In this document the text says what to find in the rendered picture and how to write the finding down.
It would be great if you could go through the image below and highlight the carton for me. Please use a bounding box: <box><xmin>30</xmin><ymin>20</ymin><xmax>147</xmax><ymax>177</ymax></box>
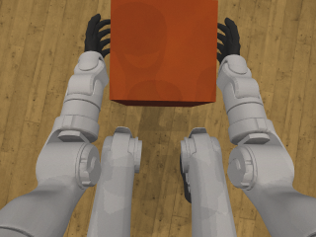
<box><xmin>109</xmin><ymin>0</ymin><xmax>218</xmax><ymax>108</ymax></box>

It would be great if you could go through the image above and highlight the robot right forearm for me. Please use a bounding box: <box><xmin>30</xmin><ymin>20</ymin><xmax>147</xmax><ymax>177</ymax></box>
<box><xmin>216</xmin><ymin>54</ymin><xmax>295</xmax><ymax>180</ymax></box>

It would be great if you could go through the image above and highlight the robot left upper arm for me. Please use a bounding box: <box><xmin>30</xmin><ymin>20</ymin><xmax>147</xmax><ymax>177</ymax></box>
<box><xmin>0</xmin><ymin>141</ymin><xmax>102</xmax><ymax>237</ymax></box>

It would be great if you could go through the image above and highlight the robot left hand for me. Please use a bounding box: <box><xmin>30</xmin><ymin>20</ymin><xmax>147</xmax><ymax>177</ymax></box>
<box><xmin>84</xmin><ymin>13</ymin><xmax>111</xmax><ymax>58</ymax></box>

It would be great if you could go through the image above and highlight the robot left forearm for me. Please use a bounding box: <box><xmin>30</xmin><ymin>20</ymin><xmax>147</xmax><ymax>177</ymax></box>
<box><xmin>36</xmin><ymin>50</ymin><xmax>109</xmax><ymax>180</ymax></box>

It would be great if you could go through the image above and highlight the robot right upper arm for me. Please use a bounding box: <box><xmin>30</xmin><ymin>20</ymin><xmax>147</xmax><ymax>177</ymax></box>
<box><xmin>227</xmin><ymin>144</ymin><xmax>316</xmax><ymax>237</ymax></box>

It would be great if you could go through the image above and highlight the robot right hand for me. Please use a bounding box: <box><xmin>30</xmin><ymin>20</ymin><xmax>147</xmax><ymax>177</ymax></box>
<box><xmin>216</xmin><ymin>17</ymin><xmax>241</xmax><ymax>65</ymax></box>

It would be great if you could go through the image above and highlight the right robot foot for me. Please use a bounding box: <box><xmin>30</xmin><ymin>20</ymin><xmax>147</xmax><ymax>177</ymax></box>
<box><xmin>180</xmin><ymin>154</ymin><xmax>192</xmax><ymax>203</ymax></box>

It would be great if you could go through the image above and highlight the robot right shin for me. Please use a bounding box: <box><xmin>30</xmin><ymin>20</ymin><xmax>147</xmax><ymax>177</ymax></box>
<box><xmin>185</xmin><ymin>127</ymin><xmax>222</xmax><ymax>193</ymax></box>

